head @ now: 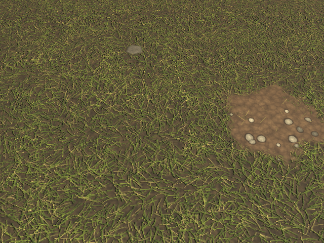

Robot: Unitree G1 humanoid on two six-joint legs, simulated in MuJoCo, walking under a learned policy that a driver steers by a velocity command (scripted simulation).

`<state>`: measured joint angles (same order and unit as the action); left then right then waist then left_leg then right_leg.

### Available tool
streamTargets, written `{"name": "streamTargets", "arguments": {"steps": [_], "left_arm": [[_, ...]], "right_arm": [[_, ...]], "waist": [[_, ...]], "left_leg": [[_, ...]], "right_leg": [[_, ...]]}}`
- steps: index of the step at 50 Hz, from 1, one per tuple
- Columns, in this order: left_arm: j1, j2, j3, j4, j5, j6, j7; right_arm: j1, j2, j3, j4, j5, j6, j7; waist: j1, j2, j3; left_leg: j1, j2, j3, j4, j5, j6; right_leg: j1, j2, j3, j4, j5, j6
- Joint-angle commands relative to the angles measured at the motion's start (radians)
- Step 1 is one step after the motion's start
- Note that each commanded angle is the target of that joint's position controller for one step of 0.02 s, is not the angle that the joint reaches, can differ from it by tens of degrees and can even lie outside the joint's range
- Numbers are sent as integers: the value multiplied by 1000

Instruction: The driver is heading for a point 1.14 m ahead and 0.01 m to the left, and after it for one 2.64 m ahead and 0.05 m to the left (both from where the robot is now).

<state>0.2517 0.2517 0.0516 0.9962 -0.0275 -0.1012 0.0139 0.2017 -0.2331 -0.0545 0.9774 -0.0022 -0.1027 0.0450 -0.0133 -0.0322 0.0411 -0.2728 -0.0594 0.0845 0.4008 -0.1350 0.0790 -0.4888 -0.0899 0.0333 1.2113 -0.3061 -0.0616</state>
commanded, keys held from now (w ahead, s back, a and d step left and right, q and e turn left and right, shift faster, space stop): w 0.04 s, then no key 0.96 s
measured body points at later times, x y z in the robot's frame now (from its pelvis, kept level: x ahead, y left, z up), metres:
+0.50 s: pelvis +0.20 -0.04 -0.01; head +0.23 -0.05 +0.44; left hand +0.32 +0.21 -0.13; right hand +0.26 -0.30 -0.16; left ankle +0.16 +0.10 -0.70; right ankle +0.30 -0.13 -0.74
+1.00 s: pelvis +0.27 -0.01 +0.00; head +0.28 -0.01 +0.45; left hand +0.33 +0.24 -0.15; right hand +0.29 -0.25 -0.16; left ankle +0.23 +0.11 -0.74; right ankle +0.30 -0.13 -0.74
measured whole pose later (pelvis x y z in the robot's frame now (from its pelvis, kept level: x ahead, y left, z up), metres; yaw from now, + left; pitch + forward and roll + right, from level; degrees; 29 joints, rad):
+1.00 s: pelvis +0.27 -0.01 +0.00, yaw +1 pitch +0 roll +0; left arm 0.16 0.22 0.04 1.06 0.00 0.00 0.03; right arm 0.24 -0.19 -0.03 1.09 0.00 -0.02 -0.03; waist 0.00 0.00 0.03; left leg -0.18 0.02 0.01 0.51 -0.33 -0.01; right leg -0.28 -0.01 -0.03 0.50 -0.21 0.00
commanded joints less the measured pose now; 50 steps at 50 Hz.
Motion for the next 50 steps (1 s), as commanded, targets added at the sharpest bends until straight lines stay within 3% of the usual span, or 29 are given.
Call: {"name": "streamTargets", "arguments": {"steps": [1, 2, 4, 6, 8, 11, 13, 15, 16, 17, 18, 19, 20, 21, 22, 25, 28, 30, 31, 32, 33, 35, 39, 50], "left_arm": [[90, 37, 17, -29, 6, 20, 8], [43, 49, 21, -48, 12, 23, 10], [-42, 61, 25, -79, 24, 21, 11], [-92, 36, 16, -94, 30, 14, 3], [-170, 19, 7, -109, 28, 13, -5], [-223, 35, 3, -124, 23, 18, -16], [-220, 65, 9, -131, 29, 13, -23], [-103, 111, 28, -90, 41, 3, -23], [-23, 178, 45, -69, 53, -1, -17], [36, 206, 43, -59, 67, 7, -11], [68, 124, 21, -45, 53, 21, -16], [32, 93, 9, -52, 33, 28, -23], [-52, 94, 6, -68, 30, 32, -22], [-123, 86, -1, -84, 36, 35, -18], [-179, 84, -3, -95, 44, 39, -13], [-211, 86, 0, -91, 60, 54, -3], [-204, 86, -1, -77, 37, 62, 5], [-166, 66, -8, -53, 26, 68, 6], [-149, 64, -9, -44, 30, 70, 5], [-121, 68, -2, -45, 32, 75, 7], [-128, 65, -3, -42, 37, 77, 13], [-107, 53, -3, -30, 35, 79, 19], [-90, 52, -1, -6, 34, 80, 16], [-82, 58, 3, 36, 25, 96, 20]], "right_arm": [[-14, -91, -9, -35, -3, -22, -8], [6, -112, -12, -29, -4, -22, -17], [41, -128, -12, -19, -9, -16, -33], [57, -127, -8, -16, -10, -6, -43], [104, -139, -7, 0, -5, 1, -49], [138, -139, -4, 26, 3, 18, -54], [126, -144, -8, 33, 7, 30, -58], [97, -144, -10, 31, 13, 40, -62], [137, -130, -5, 27, -1, 37, -63], [276, -34, 24, 47, -17, 28, -56], [312, -12, 36, 72, -3, 32, -52], [254, -92, 14, 64, 17, 45, -51], [173, -110, 6, 44, 26, 62, -59], [123, -106, 1, 37, 22, 80, -71], [109, -100, -3, 34, 14, 97, -82], [136, -50, 5, 54, 5, 114, -99], [145, -45, 5, 76, -2, 118, -95], [122, -60, 4, 72, -23, 121, -88], [107, -83, 4, 59, -28, 121, -88], [87, -142, -8, 63, -13, 118, -89], [73, -121, -7, 68, -5, 108, -86], [41, -91, -1, 72, -9, 86, -85], [64, -78, 2, 84, -1, 65, -81], [99, -68, 9, 96, 2, 77, -81]], "waist": [[51, 94, -25], [45, 85, -6], [32, 67, 21], [23, 77, 7], [-11, 85, -13], [-27, 100, -27], [-9, 111, -45], [55, 92, -100], [63, 25, -181], [11, -134, -325], [33, -212, -427], [37, -129, -381], [25, -74, -271], [11, -38, -192], [-13, -44, -148], [-36, -99, -129], [-48, -85, -146], [-44, -57, -101], [-29, -31, -55], [16, 59, -10], [11, 99, 11], [30, 140, 2], [19, 91, -32], [8, 38, -57]], "left_leg": [[9, 272, -268, -292, 30, 170], [13, 274, -257, -307, 37, 176], [36, 267, -209, -290, 256, 166], [28, 216, -109, -248, 454, 129], [42, 195, -69, -222, 487, 106], [142, 227, -89, -165, 482, 100], [212, 256, -120, -93, 500, 86], [241, 220, -119, 53, 522, 45], [180, 153, -85, 202, 410, 1], [-68, 65, -59, 456, -45, -59], [-147, 20, -112, 641, -543, -99], [-184, 56, -166, 712, -580, -105], [-228, 85, -156, 720, -533, -110], [-226, 110, -146, 685, -481, -116], [-174, 133, -147, 624, -427, -122], [-15, 115, -101, 415, -328, -125], [105, 98, -69, 206, -113, -105], [152, 106, -76, 95, -40, -74], [126, 150, -120, 36, -73, -50], [12, 151, -125, 29, -220, -26], [-92, 143, -134, -16, -316, -26], [-131, 144, -139, -58, -281, -53], [-48, 134, -127, -22, -122, -63], [30, 116, -102, 21, 75, -55]], "right_leg": [[-75, -79, 35, -66, 69, 7], [-121, -84, 32, -117, 115, 20], [-174, -75, 18, -251, 212, 48], [-104, -39, -18, -426, 323, 54], [-29, 7, -54, -545, 419, 56], [-7, 32, -39, -638, 424, 46], [11, 42, -24, -684, 353, 21], [164, 71, -41, -793, 427, -13], [345, -9, 23, -767, 824, -46], [679, -212, 224, -680, 1155, -191], [729, -316, 369, -720, 1140, -296], [631, -275, 357, -774, 845, -269], [507, -238, 312, -825, 617, -223], [378, -210, 274, -876, 449, -193], [263, -180, 236, -924, 325, -165], [117, -108, 136, -973, 188, -141], [95, -87, 109, -973, 1, -119], [53, -52, 95, -978, -196, -50], [46, -28, 81, -955, -235, -11], [94, 31, 24, -937, -185, 16], [189, 53, -8, -884, -100, 30], [282, 57, -22, -822, 35, 21], [295, 55, -31, -788, 180, 8], [332, 48, -33, -745, 345, 19]]}}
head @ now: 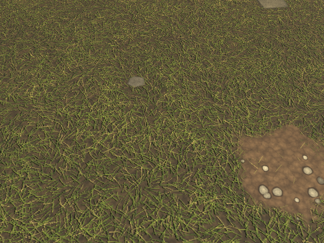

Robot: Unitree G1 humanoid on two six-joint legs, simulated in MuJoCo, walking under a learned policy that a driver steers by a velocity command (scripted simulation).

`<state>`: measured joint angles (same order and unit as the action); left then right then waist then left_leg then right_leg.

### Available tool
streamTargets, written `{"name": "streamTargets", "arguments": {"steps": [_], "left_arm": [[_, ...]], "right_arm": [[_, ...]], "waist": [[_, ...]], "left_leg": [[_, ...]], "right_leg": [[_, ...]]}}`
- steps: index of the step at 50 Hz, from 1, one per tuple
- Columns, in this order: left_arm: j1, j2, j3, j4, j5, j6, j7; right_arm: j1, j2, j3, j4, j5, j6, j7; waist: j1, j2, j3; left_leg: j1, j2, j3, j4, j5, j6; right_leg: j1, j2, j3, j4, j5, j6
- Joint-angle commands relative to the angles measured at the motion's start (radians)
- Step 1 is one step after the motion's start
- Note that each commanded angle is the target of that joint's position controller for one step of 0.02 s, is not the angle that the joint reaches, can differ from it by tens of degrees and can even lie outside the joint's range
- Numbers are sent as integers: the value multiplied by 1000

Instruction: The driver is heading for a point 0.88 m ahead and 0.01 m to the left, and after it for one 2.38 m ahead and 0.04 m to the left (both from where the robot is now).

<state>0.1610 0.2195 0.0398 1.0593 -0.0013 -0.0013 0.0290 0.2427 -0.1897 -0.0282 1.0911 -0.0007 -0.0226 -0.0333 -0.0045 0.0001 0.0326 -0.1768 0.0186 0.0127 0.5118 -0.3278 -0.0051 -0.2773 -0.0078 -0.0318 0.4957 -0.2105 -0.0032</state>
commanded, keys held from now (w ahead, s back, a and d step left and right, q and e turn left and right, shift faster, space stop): w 1.00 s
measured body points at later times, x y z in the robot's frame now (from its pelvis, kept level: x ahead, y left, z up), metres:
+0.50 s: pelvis +0.14 -0.03 +0.01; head +0.15 -0.04 +0.46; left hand +0.08 +0.20 -0.14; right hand +0.28 -0.29 -0.12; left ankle +0.22 +0.13 -0.67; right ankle +0.06 -0.12 -0.74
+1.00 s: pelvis +0.42 +0.04 +0.01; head +0.43 +0.04 +0.46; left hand +0.54 +0.31 -0.12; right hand +0.44 -0.22 -0.13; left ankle +0.43 +0.11 -0.74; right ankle +0.49 -0.14 -0.66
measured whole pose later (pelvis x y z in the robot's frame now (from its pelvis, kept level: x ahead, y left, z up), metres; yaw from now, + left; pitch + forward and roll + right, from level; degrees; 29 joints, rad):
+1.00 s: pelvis +0.42 +0.04 +0.01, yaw +0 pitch +0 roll +1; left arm 0.16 0.26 0.07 0.95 -0.02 -0.08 0.02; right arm 0.29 -0.22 -0.06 1.03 -0.01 -0.10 0.03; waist -0.04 -0.04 0.01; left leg -0.16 -0.08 0.08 0.30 -0.14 0.09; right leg -0.64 -0.14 0.04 1.05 -0.19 -0.04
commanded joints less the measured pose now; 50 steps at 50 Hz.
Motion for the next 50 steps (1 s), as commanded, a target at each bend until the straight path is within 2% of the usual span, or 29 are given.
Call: {"name": "streamTargets", "arguments": {"steps": [1, 3, 5, 7, 8, 10, 12, 13, 14, 15, 16, 18, 20, 26, 29, 32, 33, 35, 36, 37, 38, 39, 40, 41, 42, 43, 44, 46, 50], "left_arm": [[27, 80, 13, -12, -2, -1, 5], [25, 85, 19, -5, -11, 2, 5], [-30, 77, 18, -30, -14, -18, 1], [-81, 54, 12, -60, -23, -54, -13], [-83, 57, 14, -66, -26, -70, -21], [-28, 61, 19, -51, -32, -89, -34], [163, 92, 45, 27, -30, -90, -34], [297, 170, 71, 55, -24, -91, -30], [415, 256, 86, 75, -22, -95, -41], [351, 172, 53, 62, -7, -109, -42], [274, 119, 36, 36, -7, -118, -43], [197, 94, 19, 4, -6, -121, -51], [220, 68, 6, 8, 1, -109, -47], [271, 131, 13, 1, 6, -92, -13], [318, 135, 20, 10, -3, -92, -11], [338, 133, 27, 22, -13, -86, -10], [331, 140, 32, 20, -14, -83, -10], [302, 167, 43, 9, -11, -75, -9], [284, 171, 44, 4, -7, -67, -9], [268, 158, 38, -8, -2, -62, -10], [308, 98, 19, -32, 9, -65, -15], [398, -27, -15, -28, -7, -93, -26], [292, 76, 11, -44, -36, -118, -30], [201, 122, 23, -78, -52, -131, -29], [159, 127, 27, -86, -44, -135, -18], [152, 122, 38, -84, -29, -126, -10], [186, 101, 40, -79, -24, -110, -8], [201, 67, 40, -82, -24, -87, -6], [33, 95, 50, -146, -6, -76, -3]], "right_arm": [[81, -104, -17, -5, 2, -1, -3], [87, -136, -30, -4, 14, 6, -5], [125, -173, -44, -11, 25, -5, -6], [144, -207, -58, -10, 32, -31, -5], [136, -193, -57, -14, 27, -45, -3], [88, -176, -56, -32, 33, -55, 6], [-1, -173, -55, -68, 34, -52, 13], [-42, -138, -45, -97, 30, -58, 15], [-37, -76, -30, -133, 24, -75, 10], [-57, -112, -41, -139, 39, -87, 14], [-51, -119, -43, -136, 53, -95, 24], [-52, -127, -53, -125, 42, -100, 27], [-55, -121, -62, -125, 32, -88, 34], [-275, -65, -38, -212, 23, -67, 43], [-362, -75, -30, -241, 29, -68, 56], [-412, -90, -27, -273, 34, -75, 73], [-410, -101, -30, -279, 34, -78, 78], [-326, -147, -50, -268, 32, -83, 80], [-198, -182, -71, -234, 32, -81, 76], [-15, -226, -95, -180, 33, -77, 68], [153, -302, -114, -145, 12, -72, 57], [185, -312, -105, -132, 2, -72, 66], [121, -230, -81, -136, 14, -79, 69], [21, -188, -68, -154, 19, -86, 68], [-66, -163, -58, -172, 11, -93, 71], [-107, -134, -50, -175, -1, -100, 77], [-116, -111, -42, -168, -11, -103, 80], [-83, -117, -40, -148, -7, -102, 75], [5, -177, -49, -126, -5, -98, 41]], "waist": [[-3, 10, -69], [-5, 54, -10], [-33, 118, 87], [-43, 178, 162], [-33, 174, 166], [14, 155, 133], [103, 103, 63], [150, -84, 18], [168, -338, -54], [120, -208, -21], [83, -133, 26], [43, -49, 42], [30, -73, 29], [60, -63, 81], [80, -74, 108], [70, -75, 125], [57, -78, 114], [-4, -113, 32], [-75, -126, -48], [-156, -120, -152], [-167, 40, -299], [-100, 269, -442], [-115, 187, -329], [-89, 138, -181], [-50, 38, -122], [-14, 25, -81], [20, 49, -80], [38, 66, -54], [11, 40, 15]], "left_leg": [[-53, 31, -24, -102, 171, 35], [-87, 44, -63, -136, -156, 84], [-74, 156, -231, -237, -404, 162], [-29, 303, -425, -306, -389, 242], [0, 324, -435, -291, -284, 248], [2, 290, -340, -231, -119, 210], [-188, 164, -170, -97, 47, 133], [-326, 44, -15, 215, 156, 64], [-532, -72, 28, 541, -143, 17], [-628, -22, -90, 722, -213, 39], [-670, 26, -108, 780, -130, 69], [-648, 93, -83, 699, 40, 93], [-573, 111, -51, 607, 107, 81], [-547, 79, 10, 241, 298, 19], [-493, 52, 34, 121, 368, 27], [-497, 49, 19, 51, 355, 62], [-478, 42, 21, 33, 331, 77], [-321, -8, 52, 29, 274, 108], [-155, -44, 76, 33, 257, 131], [106, -30, 51, 44, 259, 162], [447, 198, -265, 33, 138, 248], [618, 385, -757, -168, -71, 372], [534, 339, -742, -238, -136, 315], [374, 313, -574, -253, -58, 272], [208, 282, -453, -278, 60, 249], [81, 247, -358, -301, 158, 235], [13, 219, -299, -327, 182, 229], [-54, 200, -238, -372, 192, 243], [-30, 199, -187, -424, 236, 249]], "right_leg": [[128, -20, 15, -23, 155, -39], [53, 30, -35, 38, -178, -43], [-123, 45, -55, 143, -286, -45], [-256, 4, -24, 255, -211, -68], [-288, -18, -5, 271, -222, -81], [-195, -24, -16, 153, -220, -100], [186, 23, -31, 7, -62, -100], [337, -127, 227, -126, -130, -159], [490, -348, 666, -304, -168, -299], [462, -390, 725, -305, -177, -310], [423, -362, 603, -286, -125, -275], [356, -286, 393, -303, 19, -213], [315, -227, 256, -320, 175, -179], [230, -195, 129, -391, 261, -184], [228, -201, 94, -413, 234, -182], [320, -241, 79, -382, 291, -172], [353, -252, 71, -353, 350, -164], [393, -259, 52, -231, 662, -143], [377, -235, 26, -79, 821, -124], [255, -189, 0, 143, 798, -92], [-51, -95, -31, 503, 420, -53], [-307, 76, 90, 791, -344, -21], [-414, 23, 180, 898, -337, -45], [-460, -30, 141, 894, -245, -62], [-405, -85, 122, 839, -143, -67], [-346, -119, 114, 785, -90, -69], [-285, -143, 123, 753, -63, -72], [-265, -159, 111, 684, -57, -65], [-426, -172, 98, 476, 122, -19]]}}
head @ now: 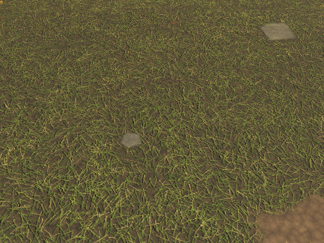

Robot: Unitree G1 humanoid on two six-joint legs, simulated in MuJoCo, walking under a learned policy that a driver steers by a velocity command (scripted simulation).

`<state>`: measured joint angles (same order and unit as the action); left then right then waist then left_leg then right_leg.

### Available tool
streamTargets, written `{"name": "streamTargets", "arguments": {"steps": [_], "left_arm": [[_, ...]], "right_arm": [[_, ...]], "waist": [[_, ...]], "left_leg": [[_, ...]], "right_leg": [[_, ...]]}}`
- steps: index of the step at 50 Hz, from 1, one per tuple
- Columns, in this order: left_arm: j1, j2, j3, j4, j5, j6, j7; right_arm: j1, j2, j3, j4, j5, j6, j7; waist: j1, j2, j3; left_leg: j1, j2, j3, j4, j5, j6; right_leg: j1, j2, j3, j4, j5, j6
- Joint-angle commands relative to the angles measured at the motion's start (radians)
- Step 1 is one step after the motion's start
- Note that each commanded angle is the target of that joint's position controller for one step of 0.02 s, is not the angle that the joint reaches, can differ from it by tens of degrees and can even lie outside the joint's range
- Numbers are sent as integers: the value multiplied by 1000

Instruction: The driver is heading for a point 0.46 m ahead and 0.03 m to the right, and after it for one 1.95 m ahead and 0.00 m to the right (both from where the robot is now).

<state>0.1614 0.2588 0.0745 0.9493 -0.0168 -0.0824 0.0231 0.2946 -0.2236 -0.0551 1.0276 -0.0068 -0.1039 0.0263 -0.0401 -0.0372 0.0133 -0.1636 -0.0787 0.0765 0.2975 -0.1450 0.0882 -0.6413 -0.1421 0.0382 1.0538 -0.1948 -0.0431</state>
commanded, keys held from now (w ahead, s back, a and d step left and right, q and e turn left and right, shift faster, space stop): w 0.34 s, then no key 0.66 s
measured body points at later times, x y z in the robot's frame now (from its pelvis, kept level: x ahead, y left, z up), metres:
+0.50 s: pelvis +0.29 -0.07 +0.00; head +0.32 -0.09 +0.44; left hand +0.37 +0.19 -0.13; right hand +0.36 -0.34 -0.15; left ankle +0.26 +0.08 -0.66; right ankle +0.34 -0.16 -0.75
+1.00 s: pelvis +0.41 -0.04 -0.01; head +0.43 -0.03 +0.44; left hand +0.45 +0.22 -0.17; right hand +0.53 -0.29 -0.15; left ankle +0.47 +0.07 -0.75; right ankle +0.34 -0.16 -0.75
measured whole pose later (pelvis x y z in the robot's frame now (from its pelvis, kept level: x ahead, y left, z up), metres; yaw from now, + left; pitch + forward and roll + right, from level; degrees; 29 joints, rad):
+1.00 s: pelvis +0.41 -0.04 -0.01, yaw +0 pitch +1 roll -1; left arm 0.21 0.23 0.04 1.06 0.00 0.00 0.03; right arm 0.09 -0.20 -0.05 1.00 0.00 -0.02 -0.02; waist 0.02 -0.01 0.02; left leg -0.36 0.01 0.02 0.54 -0.19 0.02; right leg -0.13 -0.01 -0.05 0.49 -0.38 0.00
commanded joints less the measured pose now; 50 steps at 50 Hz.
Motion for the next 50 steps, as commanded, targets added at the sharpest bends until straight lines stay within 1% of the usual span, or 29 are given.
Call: {"name": "streamTargets", "arguments": {"steps": [1, 6, 9, 11, 13, 14, 15, 16, 17, 18, 19, 20, 21, 22, 23, 25, 27, 29, 31, 34, 36, 37, 38, 39, 40, 41, 43, 45, 50], "left_arm": [[0, 53, 15, -47, 12, 2, -1], [-172, 25, -1, -94, 4, -10, -23], [-256, 25, -11, -127, -3, -16, -42], [-290, 32, -14, -151, -6, -23, -56], [-253, 60, -7, -153, -9, -29, -65], [-187, 88, 5, -139, -7, -31, -65], [-41, 127, 28, -95, -5, -32, -61], [158, 191, 52, -43, 5, -31, -52], [301, 294, 78, -11, 20, -24, -47], [290, 221, 50, -11, 19, -19, -47], [185, 163, 30, -29, 14, -20, -45], [83, 123, 16, -58, 18, -20, -44], [19, 85, 3, -63, 22, -22, -50], [-6, 61, -4, -59, 28, -25, -53], [-11, 50, -8, -49, 35, -26, -57], [-4, 70, -8, -27, 43, -30, -50], [-18, 92, -6, -19, 43, -25, -33], [-14, 108, -5, -12, 36, -14, -21], [20, 121, -4, 8, 32, -4, -16], [35, 113, -8, 33, 25, 12, -14], [18, 99, -12, 39, 9, 22, -10], [56, 82, -17, 51, 9, 23, -10], [114, 61, -22, 54, 29, 19, -9], [235, 23, -27, 84, 38, 18, -9], [209, 14, -32, 86, 33, 28, -1], [157, 42, -28, 75, 26, 43, 5], [112, 76, -20, 76, 22, 71, 14], [119, 72, -21, 85, 24, 82, 14], [115, 61, -21, 107, 20, 77, 11]], "right_arm": [[-26, -145, -21, -59, 2, -13, -25], [72, -154, -19, -38, 16, -4, -36], [131, -158, -23, -14, 19, 10, -36], [150, -167, -29, -3, 21, 22, -39], [132, -182, -36, -6, 22, 32, -42], [109, -194, -40, -13, 22, 36, -43], [83, -185, -36, -21, 23, 41, -42], [74, -156, -21, -41, 14, 40, -41], [193, -39, 14, -55, 7, 19, -28], [174, -62, 12, -40, 21, -8, -23], [82, -150, -13, -65, 46, -23, -21], [28, -156, -14, -76, 49, -26, -27], [1, -146, -20, -74, 35, -17, -37], [19, -132, -27, -71, 26, 0, -45], [46, -104, -25, -64, 24, 18, -48], [68, -66, -21, -62, 16, 39, -54], [16, -62, -18, -85, 8, 46, -57], [-49, -58, -11, -98, 5, 49, -54], [-101, -71, -12, -106, 9, 55, -51], [-151, -92, -16, -116, 8, 63, -49], [-134, -98, -21, -106, -3, 59, -47], [-118, -126, -29, -97, -11, 57, -48], [-107, -182, -40, -96, -14, 56, -54], [-131, -185, -37, -95, -11, 63, -59], [-134, -117, -24, -85, -3, 71, -53], [-162, -96, -20, -85, 3, 76, -47], [-216, -102, -19, -98, 3, 77, -40], [-208, -112, -23, -83, 7, 70, -40], [-198, -104, -23, -55, 9, 74, -47]], "waist": [[38, 76, 37], [-18, 81, 58], [-45, 80, 82], [-44, 88, 87], [-6, 113, 59], [36, 134, 12], [113, 133, -73], [188, 98, -213], [157, -140, -385], [159, -188, -440], [146, -140, -283], [111, -62, -188], [75, 2, -117], [36, -13, -92], [15, -28, -85], [-13, -33, -79], [-21, -41, -80], [1, -47, -97], [26, -46, -107], [38, -48, -80], [9, -32, -70], [8, 6, -75], [49, 80, -108], [122, 189, -149], [96, 208, -151], [87, 181, -120], [79, 136, -77], [76, 117, -88], [60, 62, -110]], "left_leg": [[-23, 289, -232, -208, 77, 147], [45, 258, -146, -201, 120, 108], [158, 293, -142, -159, 147, 110], [230, 328, -150, -114, 201, 105], [271, 346, -148, -50, 350, 86], [272, 337, -135, 23, 532, 73], [238, 295, -97, 185, 675, 50], [64, 244, -61, 440, 557, 17], [-363, 74, -24, 858, 87, -62], [-502, 16, -173, 1022, -422, -63], [-573, 78, -194, 1092, -398, -50], [-545, 131, -161, 1063, -321, -51], [-496, 162, -138, 995, -277, -60], [-424, 190, -138, 932, -249, -62], [-363, 194, -134, 894, -229, -65], [-316, 186, -120, 806, -177, -81], [-312, 188, -113, 639, -87, -96], [-260, 173, -93, 485, 26, -101], [-231, 157, -87, 396, 93, -104], [-213, 147, -96, 309, 69, -90], [-138, 132, -83, 186, 120, -62], [-69, 148, -106, 112, 276, -43], [39, 224, -174, 144, 545, -17], [144, 295, -236, 189, 610, 65], [108, 304, -264, 171, 478, 98], [41, 274, -261, 148, 336, 80], [-29, 214, -203, 151, 253, 29], [-21, 191, -175, 171, 292, 13], [36, 174, -148, 224, 413, 25]], "right_leg": [[-80, -33, 23, -143, 164, 27], [-39, 24, -33, -409, 335, 30], [-71, 42, -41, -489, 291, 22], [-81, 52, -42, -524, 224, 5], [0, 78, -56, -554, 147, -23], [113, 112, -84, -559, 119, -41], [313, 146, -110, -579, 137, -70], [632, 56, -12, -531, 163, -125], [1058, -215, 451, -574, 20, -291], [1089, -276, 701, -730, 64, -324], [953, -240, 526, -722, 195, -267], [782, -204, 352, -719, 396, -236], [630, -155, 227, -737, 540, -212], [530, -120, 150, -762, 589, -188], [465, -101, 112, -783, 621, -184], [397, -83, 46, -805, 735, -202], [389, -63, -10, -808, 779, -196], [395, -36, -53, -805, 755, -174], [430, -42, -48, -804, 692, -168], [461, -62, -14, -776, 553, -161], [455, -43, -4, -708, 423, -126], [447, -2, -6, -664, 324, -83], [403, 60, -34, -599, 172, -39], [314, 116, -61, -583, -67, 3], [321, 121, -73, -578, -140, 27], [346, 120, -70, -602, -125, 32], [377, 115, -70, -624, -81, 27], [404, 104, -62, -629, -34, 22], [421, 93, -62, -614, 70, 29]]}}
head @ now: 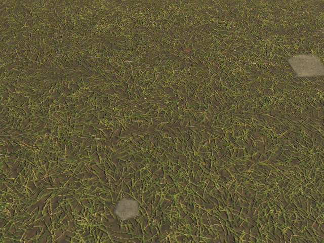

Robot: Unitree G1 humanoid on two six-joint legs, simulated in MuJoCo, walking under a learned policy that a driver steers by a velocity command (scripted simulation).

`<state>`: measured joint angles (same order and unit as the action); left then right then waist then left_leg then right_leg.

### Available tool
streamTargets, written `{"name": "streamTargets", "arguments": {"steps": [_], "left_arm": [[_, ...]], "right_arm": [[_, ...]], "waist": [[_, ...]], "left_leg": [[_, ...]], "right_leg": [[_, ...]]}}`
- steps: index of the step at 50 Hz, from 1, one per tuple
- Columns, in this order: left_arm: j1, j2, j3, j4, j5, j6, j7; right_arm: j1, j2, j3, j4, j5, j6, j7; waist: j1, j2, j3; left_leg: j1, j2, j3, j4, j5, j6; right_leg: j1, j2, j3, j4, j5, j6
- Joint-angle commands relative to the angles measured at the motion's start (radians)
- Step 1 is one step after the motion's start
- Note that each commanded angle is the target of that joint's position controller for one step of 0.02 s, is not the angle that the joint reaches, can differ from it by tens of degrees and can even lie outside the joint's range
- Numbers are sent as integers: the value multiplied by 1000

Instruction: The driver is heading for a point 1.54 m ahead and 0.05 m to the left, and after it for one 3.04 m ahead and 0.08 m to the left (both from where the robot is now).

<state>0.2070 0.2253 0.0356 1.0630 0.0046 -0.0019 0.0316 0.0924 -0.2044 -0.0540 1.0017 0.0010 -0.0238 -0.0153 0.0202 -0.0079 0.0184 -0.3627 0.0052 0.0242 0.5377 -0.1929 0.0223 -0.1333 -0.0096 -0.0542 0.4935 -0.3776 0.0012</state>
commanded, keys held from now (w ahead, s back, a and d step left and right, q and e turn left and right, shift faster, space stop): no key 1.00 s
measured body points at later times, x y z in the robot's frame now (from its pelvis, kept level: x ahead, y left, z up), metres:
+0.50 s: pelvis -0.01 +0.00 +0.00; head +0.00 +0.00 +0.45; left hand -0.03 +0.24 -0.16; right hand +0.09 -0.25 -0.14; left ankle +0.05 +0.11 -0.73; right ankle -0.07 -0.12 -0.73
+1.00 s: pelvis -0.01 +0.00 +0.00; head +0.01 +0.00 +0.45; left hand -0.04 +0.23 -0.16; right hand +0.06 -0.25 -0.15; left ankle +0.05 +0.11 -0.73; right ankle -0.07 -0.12 -0.73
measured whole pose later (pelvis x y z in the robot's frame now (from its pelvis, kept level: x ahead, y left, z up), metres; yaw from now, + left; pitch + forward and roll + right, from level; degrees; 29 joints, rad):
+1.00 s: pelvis -0.01 +0.00 +0.00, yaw +1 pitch -1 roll +0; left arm 0.36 0.16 0.02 1.11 0.01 -0.02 0.04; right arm 0.13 -0.20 -0.05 1.11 0.01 0.01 -0.04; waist 0.00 0.01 0.03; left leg -0.33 0.00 0.02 0.52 -0.17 0.02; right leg -0.11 -0.01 -0.06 0.50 -0.38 0.00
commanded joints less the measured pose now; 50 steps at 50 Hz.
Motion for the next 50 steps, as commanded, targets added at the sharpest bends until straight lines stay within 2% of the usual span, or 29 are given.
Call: {"name": "streamTargets", "arguments": {"steps": [1, 8, 21, 32, 50], "left_arm": [[71, 91, 17, -2, -2, -2, 3], [95, 77, 12, 26, 1, 4, 8], [149, 52, 1, 48, 4, -11, 15], [197, 29, -2, 50, 3, -19, 15], [249, 13, -3, 41, 1, -24, 13]], "right_arm": [[0, -123, -24, -27, 2, -3, -7], [-27, -113, -24, -10, 2, 17, -9], [-33, -103, -19, 26, 1, 32, -18], [-8, -96, -13, 54, 1, 32, -22], [29, -90, -5, 78, 5, 31, -25]], "waist": [[0, 26, -111], [-1, 11, -54], [-11, 11, 14], [-15, 5, 26], [-17, 2, 24]], "left_leg": [[235, 89, -93, -15, 454, 92], [209, 69, -78, -33, 317, 79], [198, 47, -67, -73, 129, 52], [191, 43, -67, -84, 98, 45], [197, 40, -64, -73, 155, 45]], "right_leg": [[-87, -40, 29, -53, 252, -14], [-109, -43, 26, -66, 177, -13], [-167, -48, 30, -111, 45, -17], [-174, -45, 30, -127, 32, -21], [-165, -42, 30, -127, 93, -23]]}}
Keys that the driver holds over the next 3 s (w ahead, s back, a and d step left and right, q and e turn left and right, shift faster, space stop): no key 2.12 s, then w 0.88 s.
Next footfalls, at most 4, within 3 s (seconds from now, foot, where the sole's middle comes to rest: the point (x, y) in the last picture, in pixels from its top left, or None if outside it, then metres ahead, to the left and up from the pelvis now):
2.92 right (198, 237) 0.52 -0.12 -0.77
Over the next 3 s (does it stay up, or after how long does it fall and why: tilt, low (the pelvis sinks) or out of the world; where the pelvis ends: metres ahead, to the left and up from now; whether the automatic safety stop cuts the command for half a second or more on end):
stays up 0.37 -0.02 -0.01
